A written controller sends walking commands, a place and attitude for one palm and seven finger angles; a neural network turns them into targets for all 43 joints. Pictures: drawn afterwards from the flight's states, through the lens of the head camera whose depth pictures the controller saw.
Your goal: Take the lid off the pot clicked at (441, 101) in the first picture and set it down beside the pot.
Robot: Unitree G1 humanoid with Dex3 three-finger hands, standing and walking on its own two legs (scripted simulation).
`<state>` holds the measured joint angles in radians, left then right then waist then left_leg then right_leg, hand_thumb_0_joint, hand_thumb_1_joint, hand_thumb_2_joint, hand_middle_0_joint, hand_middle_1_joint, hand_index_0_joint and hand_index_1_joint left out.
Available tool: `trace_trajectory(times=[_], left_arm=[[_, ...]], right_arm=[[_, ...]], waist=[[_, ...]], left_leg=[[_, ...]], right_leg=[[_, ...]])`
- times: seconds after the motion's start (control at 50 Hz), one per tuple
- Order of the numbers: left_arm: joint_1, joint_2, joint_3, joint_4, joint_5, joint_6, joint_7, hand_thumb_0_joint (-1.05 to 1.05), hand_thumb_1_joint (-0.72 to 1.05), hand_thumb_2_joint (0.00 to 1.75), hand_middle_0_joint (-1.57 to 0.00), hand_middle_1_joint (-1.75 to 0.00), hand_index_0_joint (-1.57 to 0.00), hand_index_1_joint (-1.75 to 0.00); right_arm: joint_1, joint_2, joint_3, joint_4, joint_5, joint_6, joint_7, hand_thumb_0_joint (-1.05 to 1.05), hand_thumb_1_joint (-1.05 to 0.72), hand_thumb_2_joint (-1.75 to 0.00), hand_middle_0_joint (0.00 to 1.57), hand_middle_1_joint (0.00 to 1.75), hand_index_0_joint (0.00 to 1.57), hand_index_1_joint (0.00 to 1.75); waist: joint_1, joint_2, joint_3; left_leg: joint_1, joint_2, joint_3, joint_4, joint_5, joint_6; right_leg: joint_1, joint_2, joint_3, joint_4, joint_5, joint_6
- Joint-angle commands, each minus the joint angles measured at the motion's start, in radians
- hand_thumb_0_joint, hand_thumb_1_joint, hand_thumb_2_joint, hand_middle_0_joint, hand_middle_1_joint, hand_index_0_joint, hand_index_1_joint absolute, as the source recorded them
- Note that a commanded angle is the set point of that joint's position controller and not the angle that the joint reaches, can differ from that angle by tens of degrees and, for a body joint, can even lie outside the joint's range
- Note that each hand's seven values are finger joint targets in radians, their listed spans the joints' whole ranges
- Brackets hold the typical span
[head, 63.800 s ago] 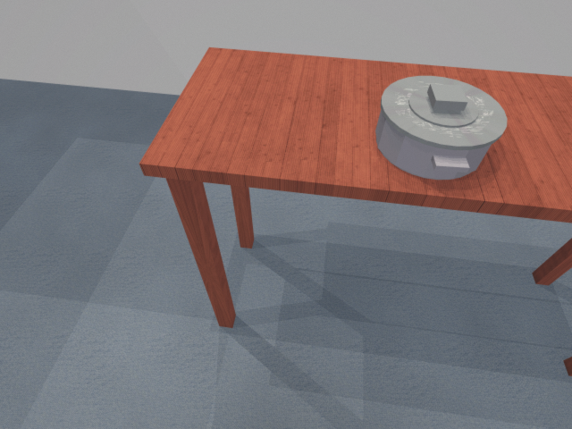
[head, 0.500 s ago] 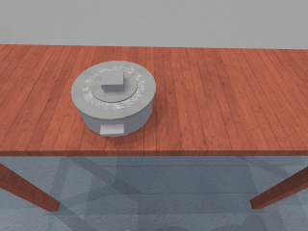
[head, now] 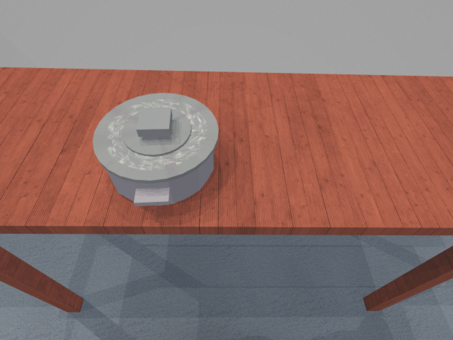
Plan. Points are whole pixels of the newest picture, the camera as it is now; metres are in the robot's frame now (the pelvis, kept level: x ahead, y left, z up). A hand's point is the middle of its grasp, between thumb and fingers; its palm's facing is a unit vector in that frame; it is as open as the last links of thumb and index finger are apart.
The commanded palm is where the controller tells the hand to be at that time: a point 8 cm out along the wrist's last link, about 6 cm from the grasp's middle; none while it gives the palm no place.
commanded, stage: look again from close up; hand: left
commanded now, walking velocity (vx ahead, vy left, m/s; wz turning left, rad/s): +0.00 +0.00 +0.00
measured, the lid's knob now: (155, 122) +0.42 +0.15 +0.16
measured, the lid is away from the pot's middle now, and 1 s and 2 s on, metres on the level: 0.00 0.00 0.00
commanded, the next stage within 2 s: shuffle to correct the standing spot in 0.76 s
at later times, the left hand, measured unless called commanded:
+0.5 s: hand out of the picture +0.02 +0.16 -0.17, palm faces +0.02 -0.98 -0.20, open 7.4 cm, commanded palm none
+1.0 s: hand out of the picture +0.02 +0.17 -0.17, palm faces +0.02 -0.98 -0.20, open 7.4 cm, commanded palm none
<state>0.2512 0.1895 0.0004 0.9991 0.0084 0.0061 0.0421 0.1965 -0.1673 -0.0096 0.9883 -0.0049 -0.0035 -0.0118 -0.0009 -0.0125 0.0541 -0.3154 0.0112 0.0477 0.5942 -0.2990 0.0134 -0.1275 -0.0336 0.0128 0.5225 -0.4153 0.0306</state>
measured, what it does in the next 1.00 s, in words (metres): stands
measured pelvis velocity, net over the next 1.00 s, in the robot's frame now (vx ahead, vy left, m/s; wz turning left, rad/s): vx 0.00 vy -0.01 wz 0.00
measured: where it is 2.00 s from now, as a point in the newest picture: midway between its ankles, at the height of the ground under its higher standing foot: outside the picture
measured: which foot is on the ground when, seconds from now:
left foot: down 0.00-1.00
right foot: down 0.00-1.00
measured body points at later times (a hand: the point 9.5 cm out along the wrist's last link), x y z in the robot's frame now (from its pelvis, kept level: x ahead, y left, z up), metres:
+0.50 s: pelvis +0.01 -0.02 +0.00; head +0.05 -0.01 +0.45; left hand +0.02 +0.21 -0.16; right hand +0.04 -0.25 -0.15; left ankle +0.01 +0.11 -0.73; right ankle -0.09 -0.14 -0.73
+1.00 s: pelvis +0.00 -0.01 +0.01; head +0.05 +0.01 +0.45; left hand +0.02 +0.23 -0.16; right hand +0.04 -0.24 -0.14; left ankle +0.01 +0.11 -0.73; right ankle -0.09 -0.14 -0.73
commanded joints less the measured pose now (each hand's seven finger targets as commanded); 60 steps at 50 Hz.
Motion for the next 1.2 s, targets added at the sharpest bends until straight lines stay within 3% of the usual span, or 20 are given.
trace_trajectory(times=[0.0, 0.18, 0.22, 0.34, 0.48, 0.54, 0.58, 0.64, 0.84, 0.94, 1.04, 1.06, 1.08, 1.1, 1.16, 1.18], left_arm=[[0.075, 0.124, 0.031, -0.036, 0.004, -0.017, 0.005, 0.00, 0.90, 0.90, -0.20, -0.30, -0.20, -0.30], [0.096, 0.125, 0.031, -0.019, 0.002, -0.023, 0.004, 0.00, 0.90, 0.90, -0.20, -0.30, -0.20, -0.30], [0.095, 0.117, 0.030, -0.015, 0.001, -0.020, 0.005, 0.00, 0.90, 0.90, -0.20, -0.30, -0.20, -0.30], [0.101, 0.109, 0.028, -0.005, 0.000, -0.019, 0.004, 0.00, 0.90, 0.90, -0.20, -0.30, -0.20, -0.30], [0.102, 0.112, 0.030, -0.006, -0.002, -0.021, 0.003, 0.00, 0.90, 0.90, -0.20, -0.30, -0.20, -0.30], [0.105, 0.101, 0.028, -0.004, -0.002, -0.020, 0.005, 0.00, 0.90, 0.90, -0.20, -0.30, -0.20, -0.30], [0.100, 0.107, 0.029, -0.005, -0.003, -0.020, 0.004, 0.00, 0.90, 0.90, -0.20, -0.30, -0.20, -0.30], [0.095, 0.100, 0.027, -0.006, -0.002, -0.018, 0.004, 0.00, 0.90, 0.90, -0.20, -0.30, -0.20, -0.30], [0.098, 0.093, 0.025, -0.004, -0.002, -0.017, 0.003, 0.00, 0.90, 0.90, -0.20, -0.30, -0.20, -0.30], [0.079, 0.121, 0.038, -0.040, -0.001, -0.007, 0.010, 0.00, 0.90, 0.90, -0.20, -0.30, -0.20, -0.30], [0.082, 0.125, 0.049, -0.077, 0.002, 0.004, 0.011, 0.00, 0.90, 0.90, -0.20, -0.30, -0.20, -0.30], [0.081, 0.125, 0.050, -0.084, 0.003, 0.007, 0.011, 0.00, 0.90, 0.90, -0.20, -0.30, -0.20, -0.30], [0.077, 0.125, 0.051, -0.092, 0.003, 0.009, 0.010, 0.00, 0.90, 0.90, -0.20, -0.30, -0.20, -0.30], [0.089, 0.118, 0.049, -0.098, 0.004, 0.010, 0.011, 0.00, 0.90, 0.90, -0.20, -0.30, -0.20, -0.30], [0.075, 0.118, 0.042, -0.101, 0.011, 0.007, 0.006, 0.00, 0.90, 0.90, -0.20, -0.30, -0.20, -0.30], [0.071, 0.124, 0.040, -0.100, 0.011, 0.005, 0.003, 0.00, 0.90, 0.90, -0.20, -0.30, -0.20, -0.30]], right_arm=[[0.043, -0.126, -0.026, -0.043, -0.002, -0.017, -0.011, 0.00, -0.90, -0.90, 0.20, 0.30, 0.20, 0.30], [0.051, -0.110, -0.022, -0.020, 0.002, -0.017, -0.015, 0.00, -0.90, -0.90, 0.20, 0.30, 0.20, 0.30], [0.050, -0.113, -0.018, -0.016, 0.002, -0.015, -0.017, 0.00, -0.90, -0.90, 0.20, 0.30, 0.20, 0.30], [0.054, -0.103, -0.015, -0.002, 0.003, -0.013, -0.018, 0.00, -0.90, -0.90, 0.20, 0.30, 0.20, 0.30], [0.070, -0.099, -0.014, 0.010, 0.004, -0.017, -0.019, 0.00, -0.90, -0.90, 0.20, 0.30, 0.20, 0.30], [0.062, -0.100, -0.014, 0.012, 0.005, -0.014, -0.021, 0.00, -0.90, -0.90, 0.20, 0.30, 0.20, 0.30], [0.069, -0.093, -0.012, 0.016, 0.004, -0.016, -0.020, 0.00, -0.90, -0.90, 0.20, 0.30, 0.20, 0.30], [0.066, -0.096, -0.013, 0.017, 0.004, -0.013, -0.020, 0.00, -0.90, -0.90, 0.20, 0.30, 0.20, 0.30], [0.073, -0.099, -0.013, 0.020, 0.004, -0.014, -0.021, 0.00, -0.90, -0.90, 0.20, 0.30, 0.20, 0.30], [0.069, -0.112, -0.025, -0.012, 0.009, -0.008, -0.028, 0.00, -0.90, -0.90, 0.20, 0.30, 0.20, 0.30], [0.054, -0.142, -0.042, -0.066, 0.004, 0.011, -0.026, 0.00, -0.90, -0.90, 0.20, 0.30, 0.20, 0.30], [0.051, -0.148, -0.046, -0.080, 0.002, 0.015, -0.025, 0.00, -0.90, -0.90, 0.20, 0.30, 0.20, 0.30], [0.048, -0.150, -0.047, -0.089, 0.002, 0.016, -0.024, 0.00, -0.90, -0.90, 0.20, 0.30, 0.20, 0.30], [0.037, -0.154, -0.049, -0.100, 0.001, 0.018, -0.022, 0.00, -0.90, -0.90, 0.20, 0.30, 0.20, 0.30], [0.028, -0.125, -0.045, -0.111, -0.003, 0.018, -0.011, 0.00, -0.90, -0.90, 0.20, 0.30, 0.20, 0.30], [0.032, -0.110, -0.044, -0.107, -0.005, 0.019, -0.008, 0.00, -0.90, -0.90, 0.20, 0.30, 0.20, 0.30]], waist=[[0.004, 0.004, -0.051], [0.003, -0.008, -0.063], [0.001, 0.016, -0.047], [0.002, 0.001, -0.025], [0.004, -0.017, -0.052], [0.004, 0.003, -0.037], [0.006, -0.012, -0.026], [0.002, 0.019, -0.014], [0.004, 0.023, -0.028], [0.003, 0.057, -0.051], [0.009, 0.068, -0.093], [0.010, 0.086, -0.099], [0.013, 0.066, -0.109], [0.018, 0.064, -0.121], [0.010, -0.003, -0.106], [0.008, -0.055, -0.103]], left_leg=[[0.132, 0.086, -0.090, -0.074, 0.318, 0.032], [0.154, 0.088, -0.073, -0.065, 0.373, 0.023], [0.150, 0.089, -0.074, -0.075, 0.369, 0.022], [0.144, 0.090, -0.072, -0.087, 0.349, 0.019], [0.155, 0.092, -0.075, -0.088, 0.387, 0.019], [0.160, 0.092, -0.070, -0.088, 0.389, 0.019], [0.148, 0.092, -0.078, -0.096, 0.382, 0.019], [0.149, 0.091, -0.080, -0.107, 0.368, 0.019], [0.163, 0.095, -0.093, -0.113, 0.381, 0.027], [0.184, 0.113, -0.105, -0.093, 0.586, 0.032], [0.165, 0.146, -0.152, -0.079, 0.632, 0.061], [0.151, 0.151, -0.166, -0.078, 0.622, 0.068], [0.142, 0.162, -0.178, -0.083, 0.617, 0.076], [0.128, 0.159, -0.178, -0.078, 0.549, 0.078], [0.048, 0.094, -0.139, -0.072, 0.131, 0.039], [0.040, 0.067, -0.114, -0.051, 0.009, 0.024]], right_leg=[[-0.071, -0.058, 0.040, -0.081, 0.325, -0.059], [-0.026, -0.068, 0.048, -0.096, 0.455, -0.060], [-0.034, -0.068, 0.047, -0.100, 0.429, -0.060], [-0.029, -0.069, 0.048, -0.121, 0.428, -0.059], [0.008, -0.068, 0.041, -0.122, 0.469, -0.057], [-0.005, -0.071, 0.043, -0.128, 0.473, -0.055], [0.003, -0.068, 0.038, -0.134, 0.460, -0.055], [-0.015, -0.066, 0.039, -0.139, 0.412, -0.054], [-0.012, -0.063, 0.031, -0.148, 0.369, -0.052], [-0.034, -0.077, 0.032, -0.080, 0.501, -0.051], [-0.061, -0.055, -0.006, -0.006, 0.405, -0.042], [-0.067, -0.050, -0.013, 0.009, 0.373, -0.041], [-0.058, -0.040, -0.027, 0.017, 0.339, -0.039], [-0.057, -0.039, -0.017, 0.007, 0.301, -0.038], [-0.059, -0.075, 0.043, -0.079, 0.198, -0.070], [-0.065, -0.094, 0.073, -0.130, 0.112, -0.086]])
